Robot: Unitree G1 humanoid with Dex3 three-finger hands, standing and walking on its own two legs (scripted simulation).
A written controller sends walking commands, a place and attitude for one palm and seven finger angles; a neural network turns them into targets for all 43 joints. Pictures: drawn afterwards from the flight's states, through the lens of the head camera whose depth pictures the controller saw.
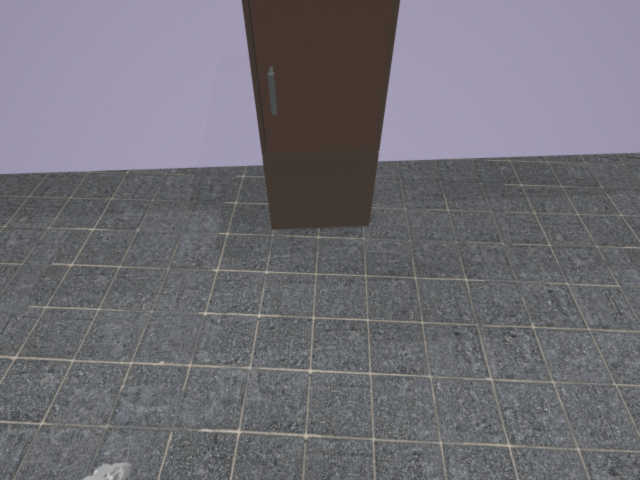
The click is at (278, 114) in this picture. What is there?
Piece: cupboard door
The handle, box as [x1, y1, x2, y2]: [268, 67, 277, 114]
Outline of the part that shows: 270,67 268,73 268,83 271,113 276,114 277,111 274,77 272,67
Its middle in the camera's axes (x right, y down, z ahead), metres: -0.15 -0.45 +1.18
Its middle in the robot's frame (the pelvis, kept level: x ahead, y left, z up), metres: +1.18 +0.20 -0.10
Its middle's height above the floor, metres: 0.67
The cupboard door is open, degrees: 0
